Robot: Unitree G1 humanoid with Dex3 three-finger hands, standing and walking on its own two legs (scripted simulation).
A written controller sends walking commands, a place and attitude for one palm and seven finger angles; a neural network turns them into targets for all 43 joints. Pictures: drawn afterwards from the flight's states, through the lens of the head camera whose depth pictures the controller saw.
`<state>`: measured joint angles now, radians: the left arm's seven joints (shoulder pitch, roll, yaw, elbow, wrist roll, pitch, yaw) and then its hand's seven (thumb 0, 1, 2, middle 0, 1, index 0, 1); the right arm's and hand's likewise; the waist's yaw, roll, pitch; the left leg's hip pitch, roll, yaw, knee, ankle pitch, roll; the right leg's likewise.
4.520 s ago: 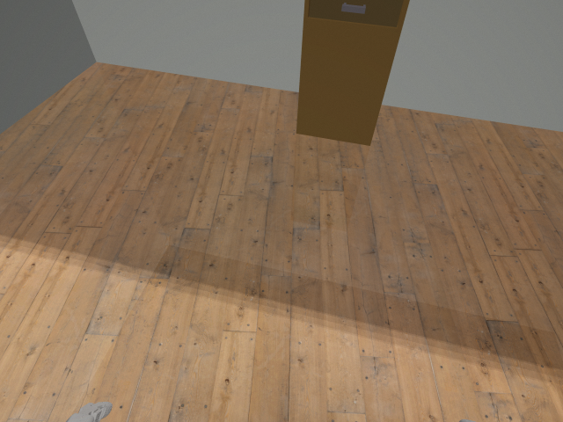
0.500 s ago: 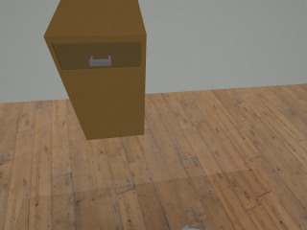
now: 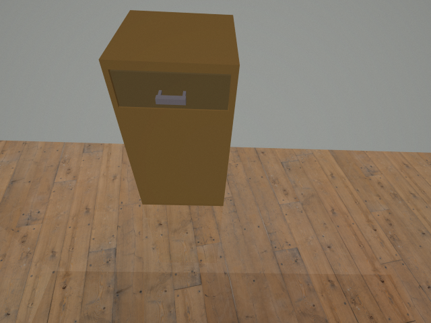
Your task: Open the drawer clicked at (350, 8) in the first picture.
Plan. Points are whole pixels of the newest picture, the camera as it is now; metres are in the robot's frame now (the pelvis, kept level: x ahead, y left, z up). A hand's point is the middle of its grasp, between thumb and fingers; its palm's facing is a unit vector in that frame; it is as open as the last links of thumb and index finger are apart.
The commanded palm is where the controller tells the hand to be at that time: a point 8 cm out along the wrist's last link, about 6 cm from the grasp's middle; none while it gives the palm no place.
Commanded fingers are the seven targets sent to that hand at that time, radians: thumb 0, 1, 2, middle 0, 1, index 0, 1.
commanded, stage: take the last steps up to it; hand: left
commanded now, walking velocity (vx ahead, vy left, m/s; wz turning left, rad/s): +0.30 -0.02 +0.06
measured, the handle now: (171, 96) +0.80 +0.20 -0.04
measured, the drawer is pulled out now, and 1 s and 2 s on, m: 0.00 0.00 0.00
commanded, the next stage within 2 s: come to a stop and stand still in 0.76 s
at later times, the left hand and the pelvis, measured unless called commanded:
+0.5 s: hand out of the picture +0.09 +0.12 -0.15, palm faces +0.11 -0.97 -0.19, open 7.4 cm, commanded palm none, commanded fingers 0.00 0.90 0.90 -0.20 -0.30 -0.20 -0.30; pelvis +0.11 -0.04 +0.01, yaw +3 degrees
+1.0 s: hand (143, 271) +0.26 +0.18 -0.17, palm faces +0.08 -0.98 -0.20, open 7.4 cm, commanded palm none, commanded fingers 0.00 0.90 0.90 -0.20 -0.30 -0.20 -0.30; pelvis +0.25 +0.00 +0.01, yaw +2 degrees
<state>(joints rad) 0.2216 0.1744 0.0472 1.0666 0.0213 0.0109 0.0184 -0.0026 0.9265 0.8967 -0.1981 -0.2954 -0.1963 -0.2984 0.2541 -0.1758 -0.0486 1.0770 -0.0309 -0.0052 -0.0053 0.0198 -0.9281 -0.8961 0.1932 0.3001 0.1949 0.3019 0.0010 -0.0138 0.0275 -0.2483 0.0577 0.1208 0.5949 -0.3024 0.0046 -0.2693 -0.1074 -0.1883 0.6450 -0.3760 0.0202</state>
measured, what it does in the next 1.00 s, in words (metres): walks ahead: right foot, then left foot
